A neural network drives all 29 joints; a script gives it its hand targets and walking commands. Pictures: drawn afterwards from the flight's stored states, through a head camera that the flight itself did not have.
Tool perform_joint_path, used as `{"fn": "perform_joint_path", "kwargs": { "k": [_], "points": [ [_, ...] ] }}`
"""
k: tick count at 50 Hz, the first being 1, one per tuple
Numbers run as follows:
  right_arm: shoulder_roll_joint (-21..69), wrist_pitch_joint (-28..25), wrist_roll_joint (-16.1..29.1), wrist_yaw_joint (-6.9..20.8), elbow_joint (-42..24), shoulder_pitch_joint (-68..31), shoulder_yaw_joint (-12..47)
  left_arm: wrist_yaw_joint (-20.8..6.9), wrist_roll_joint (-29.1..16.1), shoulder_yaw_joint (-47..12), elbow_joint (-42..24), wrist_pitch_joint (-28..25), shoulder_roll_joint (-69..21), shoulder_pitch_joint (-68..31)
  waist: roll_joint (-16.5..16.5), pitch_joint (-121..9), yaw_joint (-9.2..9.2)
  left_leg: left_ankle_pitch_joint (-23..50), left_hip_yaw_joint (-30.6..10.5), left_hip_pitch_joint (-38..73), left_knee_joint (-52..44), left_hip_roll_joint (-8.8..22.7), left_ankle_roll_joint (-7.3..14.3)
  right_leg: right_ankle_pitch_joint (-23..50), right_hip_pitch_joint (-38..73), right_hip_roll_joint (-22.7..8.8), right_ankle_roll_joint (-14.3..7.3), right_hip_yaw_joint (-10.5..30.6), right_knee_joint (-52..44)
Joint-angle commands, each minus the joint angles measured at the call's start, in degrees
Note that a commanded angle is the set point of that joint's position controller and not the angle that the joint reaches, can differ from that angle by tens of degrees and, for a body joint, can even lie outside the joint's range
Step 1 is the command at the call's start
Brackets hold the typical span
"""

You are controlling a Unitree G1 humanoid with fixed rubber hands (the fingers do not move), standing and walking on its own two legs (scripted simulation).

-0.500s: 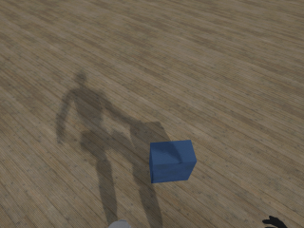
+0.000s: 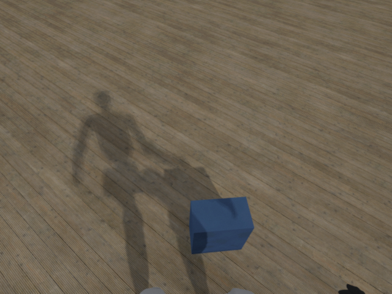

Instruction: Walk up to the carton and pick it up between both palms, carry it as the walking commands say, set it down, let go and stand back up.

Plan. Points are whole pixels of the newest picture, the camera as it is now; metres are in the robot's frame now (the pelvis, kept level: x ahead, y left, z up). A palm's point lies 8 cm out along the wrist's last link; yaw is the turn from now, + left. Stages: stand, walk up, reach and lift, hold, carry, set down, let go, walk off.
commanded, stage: walk up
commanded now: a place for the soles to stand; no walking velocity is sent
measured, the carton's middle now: (217, 226) +0.49 -0.12 -0.59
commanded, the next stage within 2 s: none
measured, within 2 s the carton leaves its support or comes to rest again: neither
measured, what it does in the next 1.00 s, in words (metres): steps on the spot: right foot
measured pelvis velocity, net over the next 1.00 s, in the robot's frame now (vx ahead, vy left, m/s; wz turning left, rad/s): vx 0.01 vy -0.10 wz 0.00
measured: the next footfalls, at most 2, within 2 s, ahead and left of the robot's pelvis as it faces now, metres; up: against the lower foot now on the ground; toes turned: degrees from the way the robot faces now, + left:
right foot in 0.86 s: +0.11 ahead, -0.23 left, +0.00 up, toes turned -1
left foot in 1.22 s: +0.10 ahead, +0.03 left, +0.00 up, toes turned +0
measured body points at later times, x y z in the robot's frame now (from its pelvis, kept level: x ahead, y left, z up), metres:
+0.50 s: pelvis +0.01 +0.00 +0.01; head +0.03 +0.00 +0.46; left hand +0.09 +0.33 -0.09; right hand +0.12 -0.34 -0.08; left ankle +0.04 +0.15 -0.69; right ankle +0.04 -0.13 -0.70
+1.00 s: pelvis +0.01 -0.10 +0.00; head +0.03 -0.09 +0.45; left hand +0.12 +0.22 -0.10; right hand +0.08 -0.47 -0.07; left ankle +0.04 +0.06 -0.65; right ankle +0.04 -0.18 -0.70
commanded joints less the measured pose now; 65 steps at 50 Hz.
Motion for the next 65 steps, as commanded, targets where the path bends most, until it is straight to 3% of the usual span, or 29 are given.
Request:
{"fn": "perform_joint_path", "kwargs": {
  "k": [1,2,4,5,10,11,12,14,16,17,18,19,20,25,28,30,32,37,41,43,44,47,50,58,60,61,62,63,65],
  "points": [
    [-13.9,1.0,-0.4,-1.1,-1.8,-1.9,-3.7,1.1,0.2,4.8,-1.1,-2.0,10.4,1.9,10.0,-4.4,1.00,31.3,-15.8,5.7,-13.5,10.1,11.9,4.7,3.8,2.6,-2.1,-0.5,-10.2],
    [-12.2,0.9,-0.9,-0.9,-2.1,-4.3,-2.7,1.2,0.5,4.7,-0.3,-2.5,10.5,3.9,7.6,-6.8,2.00,29.8,-11.0,3.4,-9.3,7.6,8.5,10.1,9.8,1.8,-3.0,2.0,-16.0],
    [-7.6,1.0,0.5,-0.9,-4.2,-3.2,-0.7,1.2,1.0,6.3,0.1,-3.2,17.1,5.4,-11.2,-6.4,2.42,8.9,1.7,-13.5,7.6,-1.1,1.7,18.3,20.2,-13.6,-10.9,25.6,-24.7],
    [-8.7,1.4,0.2,-1.4,-3.2,-5.8,-1.3,1.0,0.1,6.0,1.7,-2.9,17.2,6.0,-10.0,-3.8,2.92,-9.4,3.6,-13.2,7.9,-0.2,0.9,27.1,17.1,-19.4,-16.0,27.7,-26.6],
    [-10.1,-0.9,-1.1,-1.1,1.9,7.3,-3.4,0.9,-0.5,4.4,-3.2,-1.0,12.2,-5.9,-4.8,-7.0,-4.45,9.5,0.7,13.0,-14.6,-0.3,4.3,31.6,2.3,-8.3,-6.8,7.0,-7.3],
    [-15.8,-1.3,-1.3,-1.3,1.1,6.7,-4.4,0.8,-0.7,3.3,-4.1,-0.7,9.0,-4.5,9.3,-8.0,-3.31,15.7,-20.1,19.2,-18.8,10.9,8.5,18.9,-9.6,-0.9,-2.3,1.5,4.7],
    [-18.2,-1.1,-0.9,-1.1,1.1,6.6,-4.7,1.1,-0.9,3.6,-4.0,-0.3,9.1,-7.0,11.8,-2.3,-3.86,24.9,-28.8,15.9,-22.6,16.7,14.9,-6.0,-14.8,1.0,-1.2,1.2,5.1],
    [-16.2,-0.4,-1.0,-1.1,0.7,1.8,-3.9,1.1,-0.4,3.9,-2.1,-0.5,9.9,-3.7,10.0,-3.5,-2.18,23.4,-24.3,11.6,-20.0,16.0,16.8,-8.6,-7.9,0.2,-1.5,4.6,2.0],
    [-14.2,1.1,-0.5,-0.9,-0.7,-5.3,-2.9,1.0,-0.1,4.6,1.3,-1.9,11.1,1.0,9.3,-3.8,1.93,17.1,-16.1,2.1,-15.8,10.5,11.5,3.3,4.5,1.9,-2.7,1.0,-11.1],
    [-11.7,1.5,-0.5,-0.6,-2.0,-6.7,-2.0,1.2,0.5,5.3,1.7,-2.4,12.6,4.2,4.8,-5.1,3.28,13.3,-9.2,-3.6,-10.0,7.0,7.4,4.3,10.9,-0.7,-3.8,6.1,-17.9],
    [-7.7,1.7,-0.5,-0.4,-2.8,-6.3,-1.1,1.1,1.5,6.1,1.6,-2.7,15.7,3.9,-9.8,-3.1,2.80,5.4,-1.9,-11.8,0.9,0.4,4.0,-3.6,15.8,-8.2,-6.7,20.5,-26.6],
    [-8.4,2.0,-1.4,-0.8,-3.1,-8.1,-1.3,1.0,1.2,7.2,1.3,-2.7,20.3,6.0,-13.3,-1.1,3.76,-8.2,6.0,-16.8,7.6,-1.1,2.3,-4.4,16.2,-18.3,-12.7,33.2,-33.5],
    [-10.2,2.0,-0.7,-1.0,-2.8,-7.7,-1.9,0.8,0.7,6.5,1.6,-2.6,20.0,3.7,-5.4,0.0,2.06,-8.8,1.3,-15.3,8.8,1.0,1.7,-1.4,12.7,-20.2,-15.6,34.7,-32.9],
    [-8.1,0.1,-0.8,-0.4,0.5,1.8,-2.4,0.5,0.1,4.5,-0.5,-1.0,15.1,-4.2,-7.9,-4.6,-2.67,-0.4,5.6,5.8,-13.3,-1.6,2.3,20.8,6.1,-11.9,-10.3,13.9,-19.3],
    [-20.2,-0.4,-1.3,-0.9,1.7,6.0,-4.9,0.6,-0.1,3.3,-2.5,0.2,9.4,-6.7,11.7,-1.9,-4.03,4.8,-31.6,12.2,-26.6,16.7,14.5,-7.6,-12.8,1.4,-1.1,1.6,2.7],
    [-23.4,-0.7,0.4,-4.1,3.0,12.6,-6.7,-1.1,4.8,7.0,-7.7,3.2,14.3,-9.8,-1.0,0.3,-5.22,9.6,-39.9,15.0,-26.0,19.9,16.1,-5.1,-18.5,-0.8,-0.6,8.8,16.0],
    [-22.5,-0.8,0.8,-6.7,3.3,12.8,-6.8,-1.2,3.5,7.2,-7.9,5.1,14.1,-8.1,-1.7,-0.6,-2.98,23.3,-32.9,16.9,-20.6,18.8,14.5,-1.3,-21.6,-2.3,0.7,11.4,20.3],
    [-21.6,-0.8,-1.8,-7.2,2.0,7.9,-6.7,-3.5,3.4,8.3,-10.9,5.7,13.9,-5.6,11.6,1.0,-1.14,13.3,-21.8,3.1,-19.1,15.6,13.2,-1.4,-10.5,-3.8,0.4,8.7,11.9],
    [-22.2,-0.5,-1.9,-7.2,0.9,2.9,-7.0,-4.2,3.0,8.6,-10.6,5.1,13.7,-2.9,13.2,-3.3,0.61,6.5,-17.3,-2.4,-15.8,15.0,12.7,2.2,0.9,-2.7,-1.2,5.2,2.3],
    [-15.0,0.2,-2.1,-6.6,0.1,2.3,-4.3,-3.3,4.3,10.0,-5.4,3.7,15.5,10.3,-7.2,-3.7,7.87,3.7,-4.4,-17.8,5.7,6.3,6.1,-3.0,24.2,0.1,-2.1,7.4,-18.9],
    [-8.0,0.2,-1.9,-6.6,-1.7,0.6,-1.8,-2.5,4.8,11.5,-6.4,3.7,20.7,10.1,-21.2,1.4,8.69,-12.2,3.2,-27.7,18.4,-5.5,1.7,-16.5,16.9,-14.8,-2.8,31.5,-35.7],
    [-14.5,0.8,0.4,-6.8,2.9,1.7,-3.7,-1.9,3.2,9.8,-8.4,4.0,17.6,-1.6,-6.4,3.5,2.93,-5.1,1.4,-19.4,22.4,1.4,1.0,-9.9,10.4,-12.8,-7.1,23.5,-34.0],
    [-12.8,-0.2,-0.2,-5.7,4.3,5.0,-2.8,-2.0,2.6,8.2,-8.7,4.1,14.4,0.3,-12.6,2.5,3.55,-8.8,8.7,-14.4,10.9,0.5,-0.1,6.6,13.8,-11.8,-13.4,15.1,-27.0],
    [-12.5,-0.5,-0.1,-4.9,5.0,10.5,-2.8,-1.9,1.6,7.1,-10.6,4.4,14.7,-5.0,-7.8,-0.3,-0.26,2.4,11.4,6.3,-6.6,-3.0,2.7,9.1,3.2,-12.4,-11.4,9.7,-20.9],
    [-14.7,-1.3,-0.8,-5.9,5.8,17.2,-3.9,-2.0,1.7,5.7,-11.2,4.7,11.1,-7.8,-4.9,-1.0,-4.82,4.1,-0.7,14.4,-13.9,1.2,6.4,9.1,-4.0,-7.0,-7.9,4.1,-5.3],
    [-20.9,-1.9,-1.7,-6.2,5.2,17.6,-5.3,-2.1,1.5,5.7,-12.8,4.4,8.1,-8.0,12.6,-3.2,-5.30,-0.2,-27.3,18.3,-22.1,13.8,12.3,6.2,-14.7,-0.6,-3.6,2.1,9.7],
    [-24.9,-1.5,-1.5,-6.4,3.0,13.8,-6.6,-1.7,1.1,6.3,-13.5,4.8,9.6,-9.4,12.6,-0.7,-5.63,6.7,-41.9,14.5,-26.2,21.8,20.3,-10.1,-18.5,0.8,-0.3,6.7,13.8],
    [-23.9,-1.3,-0.7,-6.6,3.0,12.2,-6.5,-1.7,2.4,7.4,-12.7,5.2,13.3,-10.3,4.4,-1.9,-3.46,3.5,-42.0,15.4,-23.7,22.5,21.7,-10.2,-18.1,-0.8,0.9,10.4,18.3],
    [-21.2,-1.0,-1.0,-6.3,2.0,8.1,-5.1,-1.9,2.5,7.3,-11.3,4.4,13.4,-8.2,3.1,-0.1,-2.05,5.9,-35.4,10.4,-20.2,20.1,19.9,-11.7,-16.1,-0.8,-0.1,9.4,13.7]
  ]
}}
